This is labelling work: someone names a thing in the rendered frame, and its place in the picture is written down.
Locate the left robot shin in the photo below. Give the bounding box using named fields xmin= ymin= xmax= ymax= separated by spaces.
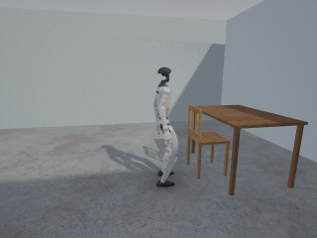
xmin=161 ymin=150 xmax=168 ymax=172

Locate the robot left upper arm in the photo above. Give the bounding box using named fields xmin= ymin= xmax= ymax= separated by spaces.
xmin=153 ymin=94 xmax=158 ymax=107

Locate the robot right forearm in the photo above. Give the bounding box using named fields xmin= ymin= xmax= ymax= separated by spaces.
xmin=159 ymin=107 xmax=169 ymax=132

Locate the right robot shin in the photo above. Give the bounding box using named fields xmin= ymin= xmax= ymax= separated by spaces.
xmin=161 ymin=154 xmax=177 ymax=182

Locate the left robot hand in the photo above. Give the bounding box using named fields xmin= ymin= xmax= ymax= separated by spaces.
xmin=156 ymin=122 xmax=163 ymax=134

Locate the robot right upper arm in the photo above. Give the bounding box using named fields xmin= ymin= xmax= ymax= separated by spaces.
xmin=158 ymin=87 xmax=170 ymax=111

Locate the table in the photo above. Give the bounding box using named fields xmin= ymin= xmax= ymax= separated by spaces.
xmin=191 ymin=105 xmax=308 ymax=196

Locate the chair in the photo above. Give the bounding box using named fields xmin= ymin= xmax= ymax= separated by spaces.
xmin=186 ymin=104 xmax=230 ymax=179

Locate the robot left forearm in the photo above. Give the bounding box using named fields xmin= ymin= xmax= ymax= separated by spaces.
xmin=154 ymin=106 xmax=160 ymax=122

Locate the right robot hand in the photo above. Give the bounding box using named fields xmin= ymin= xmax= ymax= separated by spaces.
xmin=163 ymin=131 xmax=173 ymax=148

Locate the robot shin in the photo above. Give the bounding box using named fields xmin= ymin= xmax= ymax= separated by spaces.
xmin=161 ymin=150 xmax=168 ymax=172
xmin=161 ymin=154 xmax=177 ymax=182

